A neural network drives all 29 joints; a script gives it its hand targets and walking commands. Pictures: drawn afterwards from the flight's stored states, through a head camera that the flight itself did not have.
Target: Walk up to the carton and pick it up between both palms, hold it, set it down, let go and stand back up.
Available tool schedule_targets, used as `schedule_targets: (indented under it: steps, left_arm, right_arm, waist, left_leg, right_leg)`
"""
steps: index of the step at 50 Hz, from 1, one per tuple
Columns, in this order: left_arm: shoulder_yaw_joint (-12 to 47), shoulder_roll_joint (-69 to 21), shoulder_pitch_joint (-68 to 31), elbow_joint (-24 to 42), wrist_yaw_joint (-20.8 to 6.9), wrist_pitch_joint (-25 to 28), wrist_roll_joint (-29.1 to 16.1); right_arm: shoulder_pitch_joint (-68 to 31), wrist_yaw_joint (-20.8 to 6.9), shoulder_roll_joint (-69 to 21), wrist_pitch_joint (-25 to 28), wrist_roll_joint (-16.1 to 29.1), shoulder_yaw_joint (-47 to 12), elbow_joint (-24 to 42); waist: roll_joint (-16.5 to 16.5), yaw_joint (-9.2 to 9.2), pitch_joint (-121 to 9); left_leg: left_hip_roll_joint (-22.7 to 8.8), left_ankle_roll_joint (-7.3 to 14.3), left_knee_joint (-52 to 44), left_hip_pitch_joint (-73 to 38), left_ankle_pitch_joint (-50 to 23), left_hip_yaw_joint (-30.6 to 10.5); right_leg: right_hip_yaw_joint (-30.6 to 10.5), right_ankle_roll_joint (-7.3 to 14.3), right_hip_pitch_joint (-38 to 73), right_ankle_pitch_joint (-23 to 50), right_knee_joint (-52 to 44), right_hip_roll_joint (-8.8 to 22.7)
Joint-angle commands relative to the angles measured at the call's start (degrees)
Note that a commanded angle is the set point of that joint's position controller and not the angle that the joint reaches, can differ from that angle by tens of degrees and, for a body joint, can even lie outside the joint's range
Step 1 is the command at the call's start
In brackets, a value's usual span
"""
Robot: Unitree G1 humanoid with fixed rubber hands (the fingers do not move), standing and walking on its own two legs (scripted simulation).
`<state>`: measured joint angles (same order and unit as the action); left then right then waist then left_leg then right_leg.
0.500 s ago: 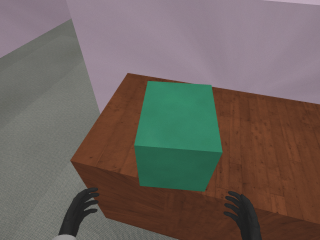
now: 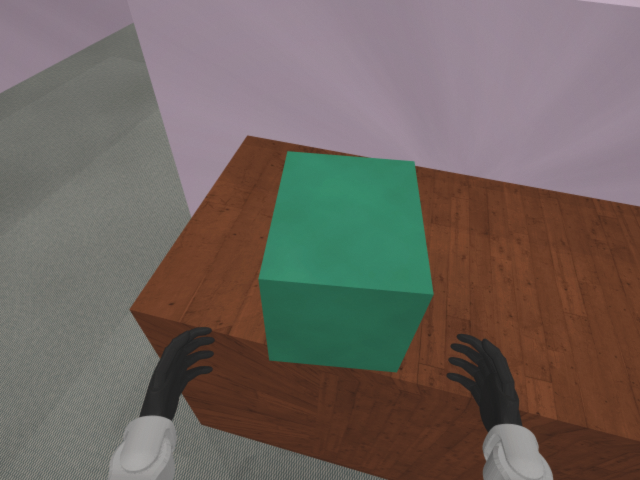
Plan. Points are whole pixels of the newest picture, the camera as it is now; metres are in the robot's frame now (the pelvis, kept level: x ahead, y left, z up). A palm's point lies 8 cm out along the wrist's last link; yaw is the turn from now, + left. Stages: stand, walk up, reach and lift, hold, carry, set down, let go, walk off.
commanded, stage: reach and lift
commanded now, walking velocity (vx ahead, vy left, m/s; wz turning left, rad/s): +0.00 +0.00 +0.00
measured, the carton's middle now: (341, 261) +0.43 -0.03 -0.01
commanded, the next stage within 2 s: none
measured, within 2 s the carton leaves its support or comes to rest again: neither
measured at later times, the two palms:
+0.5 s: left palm (173, 311) +0.30 +0.19 +0.05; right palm (509, 332) +0.27 -0.23 +0.05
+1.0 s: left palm (192, 240) +0.38 +0.18 +0.09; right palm (516, 272) +0.34 -0.24 +0.09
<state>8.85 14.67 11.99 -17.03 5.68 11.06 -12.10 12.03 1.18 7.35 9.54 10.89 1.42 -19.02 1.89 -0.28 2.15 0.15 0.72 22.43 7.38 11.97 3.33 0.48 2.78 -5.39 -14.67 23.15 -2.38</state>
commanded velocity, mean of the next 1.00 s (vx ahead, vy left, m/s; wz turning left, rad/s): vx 0.00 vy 0.00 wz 0.00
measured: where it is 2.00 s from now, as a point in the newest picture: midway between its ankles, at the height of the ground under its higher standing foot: outside the picture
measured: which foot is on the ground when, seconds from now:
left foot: down 0.00-1.00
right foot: down 0.00-1.00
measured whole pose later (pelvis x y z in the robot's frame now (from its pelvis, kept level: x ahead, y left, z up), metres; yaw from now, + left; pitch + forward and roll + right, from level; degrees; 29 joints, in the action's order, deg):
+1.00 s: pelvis +0.00 +0.00 +0.00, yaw -2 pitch +4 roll +0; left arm -6.4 14.0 -22.7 -16.5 0.5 -20.8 -10.0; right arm -20.0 6.0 17.7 -10.7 19.8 -0.2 -19.1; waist 1.4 -2.5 -0.6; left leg -0.5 0.6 18.3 12.5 9.6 4.4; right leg -2.2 2.7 -11.4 -11.1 19.0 -3.5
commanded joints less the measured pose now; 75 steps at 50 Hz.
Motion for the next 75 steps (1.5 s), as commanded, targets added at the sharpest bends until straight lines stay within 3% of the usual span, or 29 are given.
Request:
schedule_targets:
  steps: [1, 6, 11, 17, 31, 38, 51, 67, 75]
  left_arm:
    - [-5.43, 7.72, -11.42, 10.84, -2.2, 0.2, -2.43]
    - [-6.77, 7.69, -15.45, 11.66, -4.5, -4.94, -3.32]
    - [-7.8, 7.87, -21.02, 16.94, -4.52, -10.16, -2.93]
    - [-10.16, 7.56, -26.64, 20.46, -4.37, -15.47, -1.37]
    - [-15.28, 6.62, -38.86, 20.28, -5.16, -23.83, 0.83]
    - [-17.47, 6.92, -46.82, 18.49, -5.53, -27.52, 1.85]
    - [-17.45, 9.93, -65.2, 8.37, -4.32, -28.23, 1.82]
    - [-16.19, 13.74, -84.84, -9.08, -3.44, -26.4, 1.66]
    - [-15.1, 10.64, -84.56, -22.77, -4.34, -21.83, 3.6]
  right_arm:
    - [-10.92, 2.47, 8.56, 0.66, -0.37, 2.42, 15.72]
    - [-13.31, 3.83, 9.15, -3.3, 1.21, 1.37, 17.86]
    - [-16.52, 3.61, 10.91, -7.77, 3.58, 2.3, 20.61]
    - [-20.7, 3.27, 12.78, -11.72, 4.99, 3.6, 21.43]
    - [-34.2, 4.3, 17.16, -14.03, 6.87, 2.98, 21.11]
    - [-42.07, 4.98, 19.2, -15.29, 8.08, 2.33, 18.07]
    - [-60.18, 4.31, 21.06, -17.83, 8.97, 2.64, 6.77]
    - [-80.5, 3.7, 24.09, -17.32, 9.47, 1.7, -9.55]
    - [-81.48, 3.11, 21.48, -15.1, 9.61, -1.11, -22.99]
  waist:
    - [1.74, 0.22, -11.85]
    - [1.55, 0.38, -11.48]
    - [-1.09, -0.21, -11.66]
    - [-2.76, -1.03, -13.76]
    - [-0.77, -1.31, -23.95]
    - [-0.4, -1.64, -26.59]
    - [-2.13, -2.13, -34.06]
    - [-1.58, -3.08, -45.55]
    - [-2.08, -3.23, -42.65]
  left_leg:
    - [-0.51, -0.12, -3.36, -3.43, -9.66, -3.28]
    - [-0.69, 0.2, -4.04, -6.55, -12.65, -4.13]
    - [-1.88, -0.29, -3.86, -10.9, -15.51, -4.91]
    - [-2.24, -0.4, -3.79, -12.92, -17.1, -5.34]
    - [-1.16, 0.16, -2.73, -14.08, -22.51, -4.36]
    - [-1.25, 0.15, -2.4, -14.87, -23.27, -3.82]
    - [-1.66, 0.83, -1.69, -12.22, -18.44, -3.63]
    - [-1.01, 1.0, 1.16, -8.51, -21.6, -4.49]
    - [-0.97, 0.2, 2.62, -9.34, -22.97, -4.85]
  right_leg:
    - [-6.6, -3.61, 1.38, 24.02, -3.78, 4.47]
    - [-6.25, -3.87, -0.25, 25.58, -5.05, 4.15]
    - [-5.42, -2.3, -4.87, 21.84, -7.03, 3.34]
    - [-5.43, -2.15, -5.82, 23.82, -7.37, 3.22]
    - [-4.81, -4.61, -2.18, 36.37, -4.3, 1.97]
    - [-4.26, -5.18, -2.89, 37.72, -3.91, 1.42]
    - [-4.07, -5.11, -5.65, 33.06, -3.88, 1.2]
    - [-2.98, -6.89, -4.95, 41.98, -1.51, 1.29]
    - [-1.98, -6.97, -6.77, 41.5, -1.74, 0.9]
